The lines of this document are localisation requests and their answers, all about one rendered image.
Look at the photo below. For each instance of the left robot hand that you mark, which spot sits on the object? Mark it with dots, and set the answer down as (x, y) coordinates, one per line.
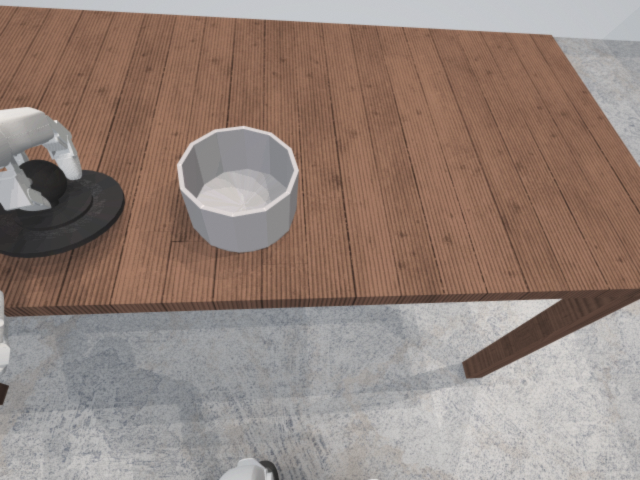
(25, 128)

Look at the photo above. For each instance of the left robot foot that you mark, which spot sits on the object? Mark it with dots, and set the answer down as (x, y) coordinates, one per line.
(271, 468)

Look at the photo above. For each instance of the left robot shin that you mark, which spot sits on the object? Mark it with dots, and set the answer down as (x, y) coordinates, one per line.
(249, 461)

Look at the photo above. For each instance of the lid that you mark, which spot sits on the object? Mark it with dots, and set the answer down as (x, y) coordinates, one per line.
(87, 209)

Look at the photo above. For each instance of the knob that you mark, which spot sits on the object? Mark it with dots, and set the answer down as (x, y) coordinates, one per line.
(47, 178)

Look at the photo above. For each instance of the table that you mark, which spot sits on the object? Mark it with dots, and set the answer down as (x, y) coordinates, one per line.
(435, 166)

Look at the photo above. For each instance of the pot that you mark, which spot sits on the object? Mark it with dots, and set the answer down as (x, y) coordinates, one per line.
(240, 186)

